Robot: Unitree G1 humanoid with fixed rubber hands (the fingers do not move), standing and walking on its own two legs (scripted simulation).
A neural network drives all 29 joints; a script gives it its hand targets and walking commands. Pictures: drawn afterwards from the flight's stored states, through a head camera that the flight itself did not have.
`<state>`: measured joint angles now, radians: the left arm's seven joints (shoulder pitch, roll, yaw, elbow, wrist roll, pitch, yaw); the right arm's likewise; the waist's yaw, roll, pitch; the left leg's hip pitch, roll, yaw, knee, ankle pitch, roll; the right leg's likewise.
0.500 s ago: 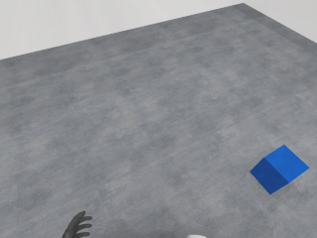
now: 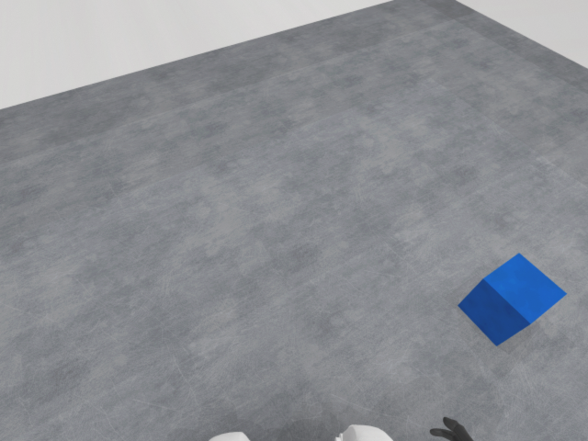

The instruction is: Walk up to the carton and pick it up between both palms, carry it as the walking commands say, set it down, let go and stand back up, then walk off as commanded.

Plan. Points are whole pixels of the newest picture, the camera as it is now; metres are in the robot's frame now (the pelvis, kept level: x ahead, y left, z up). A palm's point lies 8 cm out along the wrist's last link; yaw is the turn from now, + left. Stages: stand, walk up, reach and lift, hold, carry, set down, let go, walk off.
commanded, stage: walk up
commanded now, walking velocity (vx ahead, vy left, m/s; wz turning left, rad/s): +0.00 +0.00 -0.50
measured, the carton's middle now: (507, 300) +0.59 -0.70 -0.65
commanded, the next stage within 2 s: none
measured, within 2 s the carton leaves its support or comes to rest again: neither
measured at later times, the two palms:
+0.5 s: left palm out of the picture +0.05 +0.27 -0.14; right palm out of the picture +0.04 -0.23 -0.12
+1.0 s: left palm out of the picture +0.05 +0.26 -0.13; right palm out of the picture -0.04 -0.25 -0.13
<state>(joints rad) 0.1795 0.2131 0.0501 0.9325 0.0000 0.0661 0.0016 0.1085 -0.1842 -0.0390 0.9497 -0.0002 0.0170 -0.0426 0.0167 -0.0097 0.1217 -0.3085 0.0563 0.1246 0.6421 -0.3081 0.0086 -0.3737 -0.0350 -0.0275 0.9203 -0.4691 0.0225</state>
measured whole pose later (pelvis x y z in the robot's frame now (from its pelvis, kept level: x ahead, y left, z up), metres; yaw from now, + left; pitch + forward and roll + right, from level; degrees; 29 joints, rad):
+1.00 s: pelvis -0.06 +0.03 +0.00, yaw -20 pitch -1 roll +3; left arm 0.25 0.21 0.06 0.93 0.00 0.04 0.03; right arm 0.07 -0.26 -0.04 0.93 0.00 0.08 -0.02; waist 0.02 -0.04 0.16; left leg -0.37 0.04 0.17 0.84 -0.47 0.01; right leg -0.37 0.01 0.12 0.67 -0.28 0.00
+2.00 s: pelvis +0.14 -0.10 +0.00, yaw -48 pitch +6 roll +2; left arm 0.53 0.21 0.03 1.01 0.00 -0.04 0.02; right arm -0.06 -0.20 -0.04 0.88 0.00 -0.01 0.05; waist 0.17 -0.02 0.03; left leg -0.48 0.08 0.19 0.55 -0.31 -0.03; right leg -0.20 -0.02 0.18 0.58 -0.46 0.00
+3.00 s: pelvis +0.29 -0.27 +0.00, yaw -58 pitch -1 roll -1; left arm 0.28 0.21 0.07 1.02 0.00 0.05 0.01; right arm 0.02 -0.16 -0.04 0.87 0.00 0.04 -0.04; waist 0.10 -0.07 0.11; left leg -0.36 0.11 0.18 0.67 -0.29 0.01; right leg -0.42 0.04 0.05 1.15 -0.53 0.00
